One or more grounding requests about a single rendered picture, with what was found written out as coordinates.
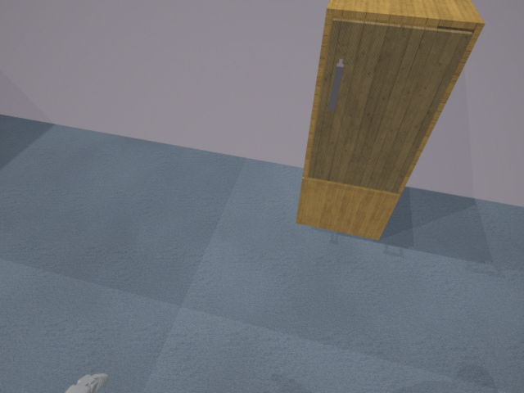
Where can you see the handle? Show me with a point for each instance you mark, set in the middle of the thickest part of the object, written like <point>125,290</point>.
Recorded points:
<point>336,85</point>

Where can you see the cupboard door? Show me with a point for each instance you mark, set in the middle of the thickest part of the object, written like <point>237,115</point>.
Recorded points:
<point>393,80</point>

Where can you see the left robot hand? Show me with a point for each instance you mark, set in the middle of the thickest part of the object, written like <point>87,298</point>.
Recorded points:
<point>89,384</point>

